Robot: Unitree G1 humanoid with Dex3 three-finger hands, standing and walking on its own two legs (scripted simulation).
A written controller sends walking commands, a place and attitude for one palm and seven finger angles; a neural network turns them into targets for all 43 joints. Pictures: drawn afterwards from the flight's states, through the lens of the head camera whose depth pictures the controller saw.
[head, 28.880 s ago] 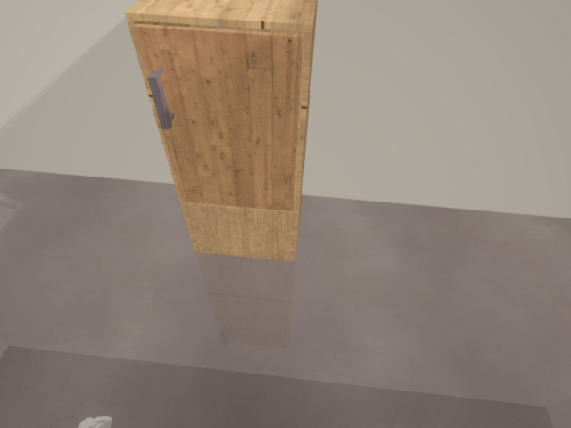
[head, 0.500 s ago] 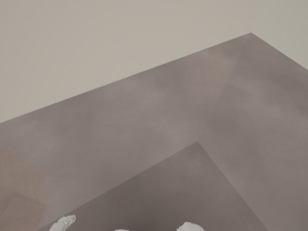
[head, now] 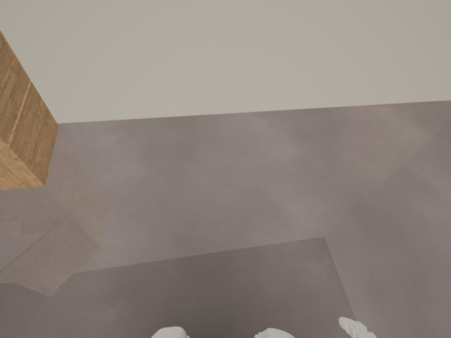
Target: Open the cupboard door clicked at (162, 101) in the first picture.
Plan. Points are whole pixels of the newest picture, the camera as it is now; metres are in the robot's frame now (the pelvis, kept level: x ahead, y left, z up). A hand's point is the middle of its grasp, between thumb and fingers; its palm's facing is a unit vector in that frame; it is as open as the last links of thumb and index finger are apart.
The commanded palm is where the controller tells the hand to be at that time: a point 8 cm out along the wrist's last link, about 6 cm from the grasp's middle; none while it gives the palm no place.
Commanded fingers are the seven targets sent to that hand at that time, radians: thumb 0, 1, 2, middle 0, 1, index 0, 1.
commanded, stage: turn to face it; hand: left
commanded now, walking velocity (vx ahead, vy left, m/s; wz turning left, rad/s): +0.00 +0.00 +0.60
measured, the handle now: out of the picture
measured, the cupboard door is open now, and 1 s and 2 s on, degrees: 43 43 43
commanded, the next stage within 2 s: take the last steps up to it in 1.46 s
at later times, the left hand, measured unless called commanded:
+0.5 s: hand out of the picture +0.05 +0.16 -0.14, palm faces +0.28 -0.93 -0.25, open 7.4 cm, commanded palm none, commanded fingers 0.00 0.90 0.90 -0.20 -0.30 -0.20 -0.30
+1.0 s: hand out of the picture +0.00 +0.19 -0.14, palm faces +0.57 -0.77 -0.27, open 7.4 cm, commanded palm none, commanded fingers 0.00 0.90 0.90 -0.20 -0.30 -0.20 -0.30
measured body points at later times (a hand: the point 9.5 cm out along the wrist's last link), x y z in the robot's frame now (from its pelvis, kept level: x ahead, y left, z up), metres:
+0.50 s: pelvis +0.02 -0.05 +0.02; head +0.07 -0.05 +0.46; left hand +0.04 +0.21 -0.12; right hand +0.16 -0.29 -0.14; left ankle -0.04 +0.07 -0.65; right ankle +0.03 -0.17 -0.72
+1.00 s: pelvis +0.03 -0.05 +0.01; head +0.07 -0.02 +0.46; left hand -0.03 +0.23 -0.12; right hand +0.24 -0.21 -0.13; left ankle -0.02 +0.07 -0.72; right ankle +0.11 -0.17 -0.70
